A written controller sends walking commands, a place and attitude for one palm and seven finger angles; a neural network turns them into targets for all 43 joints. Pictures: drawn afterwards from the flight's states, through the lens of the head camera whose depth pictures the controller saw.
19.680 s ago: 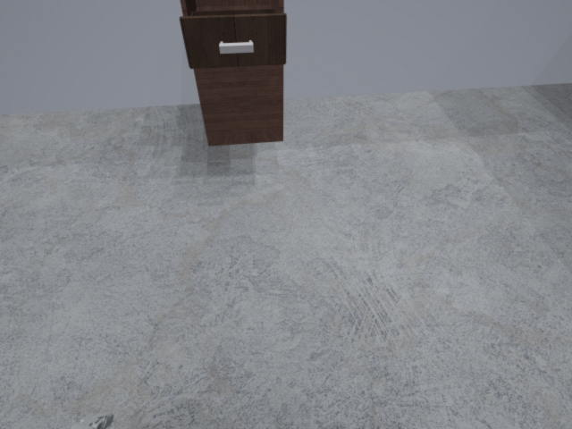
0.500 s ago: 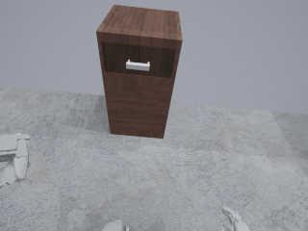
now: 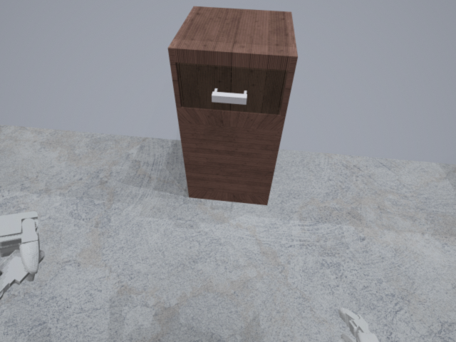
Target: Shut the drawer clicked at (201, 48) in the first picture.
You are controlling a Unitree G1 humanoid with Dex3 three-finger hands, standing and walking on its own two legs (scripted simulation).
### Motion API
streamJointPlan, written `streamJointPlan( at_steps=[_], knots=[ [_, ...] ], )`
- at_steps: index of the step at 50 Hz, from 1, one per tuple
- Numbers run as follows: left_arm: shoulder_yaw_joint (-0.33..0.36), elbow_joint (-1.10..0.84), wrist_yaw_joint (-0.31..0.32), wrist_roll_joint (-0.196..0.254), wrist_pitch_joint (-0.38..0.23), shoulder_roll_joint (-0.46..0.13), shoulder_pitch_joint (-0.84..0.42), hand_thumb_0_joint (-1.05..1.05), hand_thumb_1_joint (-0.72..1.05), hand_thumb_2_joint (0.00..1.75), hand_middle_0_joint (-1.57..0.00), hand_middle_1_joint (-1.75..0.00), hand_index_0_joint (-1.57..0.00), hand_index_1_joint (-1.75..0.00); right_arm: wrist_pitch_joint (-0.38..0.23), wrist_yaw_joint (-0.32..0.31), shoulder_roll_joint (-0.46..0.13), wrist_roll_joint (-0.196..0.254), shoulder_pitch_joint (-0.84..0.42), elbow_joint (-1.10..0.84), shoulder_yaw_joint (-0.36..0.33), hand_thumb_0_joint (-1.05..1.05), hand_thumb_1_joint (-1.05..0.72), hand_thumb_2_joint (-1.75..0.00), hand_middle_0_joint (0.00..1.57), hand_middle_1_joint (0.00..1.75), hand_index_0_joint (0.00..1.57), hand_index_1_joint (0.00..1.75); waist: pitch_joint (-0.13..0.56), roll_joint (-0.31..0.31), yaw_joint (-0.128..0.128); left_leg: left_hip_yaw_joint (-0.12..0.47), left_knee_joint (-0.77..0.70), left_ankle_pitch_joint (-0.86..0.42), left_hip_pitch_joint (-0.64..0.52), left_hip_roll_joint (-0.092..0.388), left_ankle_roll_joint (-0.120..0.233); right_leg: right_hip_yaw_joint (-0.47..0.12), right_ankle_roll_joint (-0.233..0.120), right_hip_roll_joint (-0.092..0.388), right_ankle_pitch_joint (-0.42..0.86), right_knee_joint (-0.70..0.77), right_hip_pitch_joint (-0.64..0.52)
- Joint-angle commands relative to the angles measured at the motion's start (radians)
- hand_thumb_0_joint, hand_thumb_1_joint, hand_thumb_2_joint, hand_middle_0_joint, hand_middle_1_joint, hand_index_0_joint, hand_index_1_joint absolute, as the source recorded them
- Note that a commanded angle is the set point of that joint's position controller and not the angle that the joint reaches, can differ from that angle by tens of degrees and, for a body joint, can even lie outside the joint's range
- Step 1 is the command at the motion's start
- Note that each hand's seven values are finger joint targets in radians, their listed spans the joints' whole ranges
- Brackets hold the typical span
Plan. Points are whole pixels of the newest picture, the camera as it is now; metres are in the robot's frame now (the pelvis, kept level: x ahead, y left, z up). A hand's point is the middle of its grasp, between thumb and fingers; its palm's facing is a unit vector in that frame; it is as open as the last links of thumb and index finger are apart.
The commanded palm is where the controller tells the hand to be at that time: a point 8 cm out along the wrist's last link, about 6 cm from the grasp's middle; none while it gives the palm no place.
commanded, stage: stop stepping back and stand still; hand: left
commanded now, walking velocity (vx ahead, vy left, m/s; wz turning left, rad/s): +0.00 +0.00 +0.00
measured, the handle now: (230, 94) +0.93 +0.04 -0.07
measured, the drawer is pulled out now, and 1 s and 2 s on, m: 0.00 0.00 0.00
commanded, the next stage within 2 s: let the arm hang, fingers relaxed in 0.36 s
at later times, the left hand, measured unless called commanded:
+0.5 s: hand (60, 243) +0.22 +0.25 +0.13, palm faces +0.25 -0.81 -0.53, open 3.2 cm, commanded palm none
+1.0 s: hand out of the picture -0.04 +0.22 -0.15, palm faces +0.00 -0.96 -0.27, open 4.9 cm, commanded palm none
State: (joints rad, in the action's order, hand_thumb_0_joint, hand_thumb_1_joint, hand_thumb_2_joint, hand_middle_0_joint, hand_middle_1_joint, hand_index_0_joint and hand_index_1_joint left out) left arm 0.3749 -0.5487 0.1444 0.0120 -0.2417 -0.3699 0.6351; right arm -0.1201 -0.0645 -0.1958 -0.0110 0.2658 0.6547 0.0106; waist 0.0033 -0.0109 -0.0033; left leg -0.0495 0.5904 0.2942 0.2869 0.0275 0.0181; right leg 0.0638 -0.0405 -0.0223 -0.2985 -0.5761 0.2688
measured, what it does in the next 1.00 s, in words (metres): stands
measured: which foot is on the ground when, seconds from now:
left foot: down 0.00-1.00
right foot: down 0.00-1.00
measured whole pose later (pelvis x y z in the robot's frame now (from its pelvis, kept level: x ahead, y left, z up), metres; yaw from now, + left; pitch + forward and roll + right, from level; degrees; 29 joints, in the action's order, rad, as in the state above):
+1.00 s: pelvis +0.00 +0.01 +0.02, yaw +0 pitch -1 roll +0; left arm 0.00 1.13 0.02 -0.01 0.01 -0.24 0.31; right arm 0.03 -0.01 -0.18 -0.01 0.30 1.11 0.00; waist -0.07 -0.02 0.00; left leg -0.05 0.41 0.19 0.21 0.00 0.03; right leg 0.06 -0.02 0.00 -0.20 -0.39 0.18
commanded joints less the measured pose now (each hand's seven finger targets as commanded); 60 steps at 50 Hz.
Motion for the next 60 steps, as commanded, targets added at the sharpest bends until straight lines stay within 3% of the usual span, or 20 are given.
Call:
streamJointPlan(
  at_steps=[1,2,4,6,8,11,22,23,24,25,28,30,33,35,37,40,44,47,53,60],
  knots=[
    [0.103,-0.245,0.016,0.007,-0.057,-0.176,-0.082,0.0,0.9,0.9,-1.4,-1.6,-1.4,-1.6,-0.073,-0.029,-0.134,0.006,-0.134,-0.181,-0.048,0.0,-0.9,-0.9,0.2,0.3,0.2,0.3,0.06,-0.162,0.008,0.234,-0.249,-0.217,-0.127,0.201,0.081,-0.077,0.053,0.059,0.048,-0.004,0.051],
    [0.112,-0.24,0.016,0.001,-0.054,-0.181,-0.085,0.0,0.9,0.9,-1.4,-1.6,-1.4,-1.6,-0.076,-0.028,-0.107,0.0,-0.136,-0.171,-0.034,0.0,-0.9,-0.9,0.2,0.3,0.2,0.3,0.04,-0.184,0.001,0.249,-0.282,-0.254,-0.091,0.202,0.079,-0.058,0.051,0.051,0.037,-0.033,0.037],
    [0.116,-0.232,0.016,-0.003,-0.052,-0.183,-0.09,0.0,0.9,0.9,-1.4,-1.6,-1.4,-1.6,-0.083,-0.024,-0.111,-0.002,-0.129,-0.169,-0.036,0.0,-0.9,-0.9,0.2,0.3,0.2,0.3,0.034,-0.135,0.005,0.214,-0.266,-0.354,-0.092,0.2,0.069,-0.046,0.046,0.054,0.021,0.002,0.007],
    [0.121,-0.224,0.016,0.002,-0.049,-0.178,-0.054,0.0,0.9,0.9,-1.4,-1.6,-1.4,-1.6,-0.082,-0.018,-0.12,0.004,-0.131,-0.176,-0.041,0.0,-0.9,-0.9,0.2,0.3,0.2,0.3,0.065,-0.098,0.005,0.142,-0.207,-0.391,-0.092,0.149,0.042,-0.062,0.037,0.062,0.187,0.086,-0.069],
    [0.118,-0.199,0.012,0.017,-0.044,-0.163,-0.002,0.0,0.9,0.9,-1.4,-1.6,-1.4,-1.6,-0.069,-0.01,-0.12,0.011,-0.128,-0.183,-0.046,0.0,-0.9,-0.9,0.2,0.3,0.2,0.3,0.108,-0.013,-0.004,0.085,-0.138,-0.374,-0.08,0.094,0.014,-0.126,0.021,0.095,0.372,0.125,-0.135],
    [0.119,-0.175,0.012,0.029,-0.032,-0.159,0.031,0.0,0.9,0.9,-1.4,-1.6,-1.4,-1.6,-0.045,-0.009,-0.119,0.012,-0.137,-0.192,-0.05,0.0,-0.9,-0.9,0.2,0.3,0.2,0.3,0.12,0.009,-0.014,0.046,-0.114,-0.325,-0.078,0.058,-0.002,-0.167,0.01,0.135,0.483,0.153,-0.146],
    [0.115,-0.204,0.014,0.031,-0.022,-0.175,0.017,0.0,0.9,0.9,-1.4,-1.6,-1.4,-1.6,-0.014,-0.03,-0.121,0.017,-0.163,-0.223,-0.05,0.0,-0.9,-0.9,0.2,0.3,0.2,0.3,0.087,-0.028,-0.004,0.068,-0.181,-0.325,-0.109,0.069,0.009,-0.126,0.03,0.101,0.365,0.175,-0.108],
    [-0.268,0.638,-0.131,-0.064,0.121,-0.07,-0.153,0.0,0.9,0.9,-1.4,-1.6,-1.4,-1.6,-0.058,0.072,-0.327,0.019,-0.195,0.032,-0.109,0.0,-0.9,-0.9,0.2,0.3,0.2,0.3,0.03,-0.052,-0.042,0.082,-0.01,-0.45,-0.043,0.098,0.025,-0.072,0.01,0.177,0.502,0.028,0.022],
    [-0.244,0.655,-0.143,-0.044,0.199,-0.04,-0.146,0.0,0.9,0.9,-1.36,-1.56,-1.36,-1.56,0.01,0.076,-0.255,0.028,-0.109,0.01,-0.104,0.0,-0.9,-0.9,0.2,0.3,0.2,0.3,0.113,-0.047,-0.031,0.079,-0.04,-0.393,-0.072,0.091,0.016,-0.109,0.007,0.158,0.385,0.058,0.012],
    [-0.26,0.701,-0.144,-0.044,0.212,-0.007,-0.175,0.0,0.9,0.9,-1.32,-1.51,-1.32,-1.51,0.033,0.075,-0.217,0.02,-0.096,0.018,-0.084,0.0,-0.9,-0.9,0.2,0.3,0.2,0.3,0.124,0.013,-0.017,0.113,-0.052,-0.284,-0.028,0.102,0.032,-0.092,0.007,0.143,0.256,0.058,0.013],
    [-0.283,0.869,-0.14,-0.046,0.22,-0.031,-0.295,0.0,0.9,0.9,-1.2,-1.38,-1.2,-1.38,0.068,0.068,-0.219,-0.003,-0.084,0.028,-0.066,0.0,-0.9,-0.9,0.2,0.3,0.2,0.3,0.087,0.209,-0.011,0.138,-0.063,-0.216,0.0,0.076,0.043,-0.119,-0.015,0.153,0.242,0.1,-0.012],
    [-0.295,1.007,-0.136,-0.042,0.231,-0.044,-0.368,0.0,0.9,0.9,-1.12,-1.3,-1.12,-1.3,0.088,0.064,-0.228,-0.013,-0.104,0.064,-0.063,0.0,-0.9,-0.9,0.2,0.3,0.2,0.3,0.031,0.161,-0.008,0.142,-0.099,-0.217,0.0,0.068,0.044,-0.127,-0.023,0.15,0.205,0.119,-0.003],
    [-0.323,1.204,-0.13,-0.033,0.245,-0.031,-0.405,0.0,0.9,0.9,-1.0,-1.17,-1.0,-1.17,0.107,0.063,-0.199,-0.019,-0.123,0.134,-0.039,0.0,-0.9,-0.9,0.2,0.3,0.2,0.3,-0.02,-0.034,0.008,0.153,-0.206,-0.198,0.019,0.081,0.039,-0.123,-0.005,0.119,0.103,0.144,-0.047],
    [-0.337,1.315,-0.129,-0.029,0.243,-0.021,-0.395,0.0,0.9,0.9,-0.92,-1.08,-0.92,-1.08,0.112,0.058,-0.173,-0.015,-0.113,0.189,-0.029,0.0,-0.9,-0.9,0.2,0.3,0.2,0.3,-0.004,-0.064,0.01,0.136,-0.228,-0.156,-0.008,0.074,0.029,-0.135,-0.003,0.121,0.094,0.186,-0.076],
    [-0.348,1.399,-0.129,-0.025,0.24,-0.004,-0.387,0.0,0.9,0.9,-0.84,-0.99,-0.84,-0.99,0.117,0.053,-0.152,-0.009,-0.085,0.237,-0.025,0.0,-0.9,-0.9,0.2,0.3,0.2,0.3,-0.001,-0.045,0.005,0.127,-0.24,-0.111,-0.04,0.07,0.024,-0.138,-0.005,0.122,0.065,0.226,-0.075],
    [-0.341,1.489,-0.126,-0.024,0.235,0.018,-0.359,0.0,0.9,0.9,-0.72,-0.86,-0.72,-0.86,0.123,0.044,-0.126,-0.011,-0.042,0.299,-0.029,0.0,-0.9,-0.9,0.2,0.3,0.2,0.3,0.007,-0.137,0.003,0.114,-0.254,-0.055,-0.061,0.068,0.023,-0.14,-0.014,0.122,0.051,0.266,-0.083],
    [-0.35,1.564,-0.124,-0.019,0.228,0.019,-0.362,0.0,0.9,0.9,-0.56,-0.69,-0.56,-0.69,0.121,0.039,-0.122,-0.004,0.013,0.36,-0.034,0.0,-0.9,-0.9,0.2,0.3,0.2,0.3,0.016,-0.029,-0.005,0.109,-0.247,-0.112,-0.102,0.078,0.024,-0.126,-0.015,0.125,0.093,0.28,-0.087],
    [-0.353,1.605,-0.12,-0.019,0.228,0.026,-0.354,0.0,0.9,0.9,-0.44,-0.56,-0.44,-0.56,0.118,0.036,-0.109,-0.001,0.04,0.397,-0.035,0.0,-0.9,-0.9,0.2,0.3,0.2,0.3,-0.01,-0.001,-0.004,0.11,-0.26,-0.152,-0.11,0.086,0.028,-0.11,-0.014,0.126,0.113,0.274,-0.08],
    [-0.357,1.649,-0.115,-0.019,0.233,0.047,-0.342,0.0,0.9,0.9,-0.2,-0.3,-0.2,-0.3,0.123,0.034,-0.089,-0.003,0.063,0.439,-0.034,0.0,-0.9,-0.9,0.2,0.3,0.2,0.3,-0.08,0.017,-0.004,0.108,-0.285,-0.084,-0.09,0.082,0.028,-0.111,-0.011,0.121,0.04,0.287,-0.042],
    [-0.35,1.656,-0.112,-0.022,0.231,0.06,-0.349,0.0,0.9,0.9,-0.2,-0.3,-0.2,-0.3,0.118,0.035,-0.075,-0.006,0.061,0.452,-0.036,0.0,-0.9,-0.9,0.2,0.3,0.2,0.3,-0.077,0.01,-0.003,0.108,-0.3,-0.072,-0.089,0.081,0.027,-0.112,-0.007,0.121,0.048,0.277,-0.044]
  ],
)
